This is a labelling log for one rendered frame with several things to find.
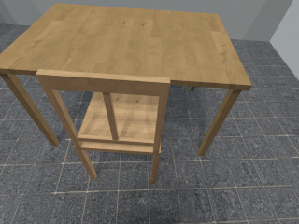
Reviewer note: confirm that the chair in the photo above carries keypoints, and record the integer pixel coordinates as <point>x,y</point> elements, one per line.
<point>125,115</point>

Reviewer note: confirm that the table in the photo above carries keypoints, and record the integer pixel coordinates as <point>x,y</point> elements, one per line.
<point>191,48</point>

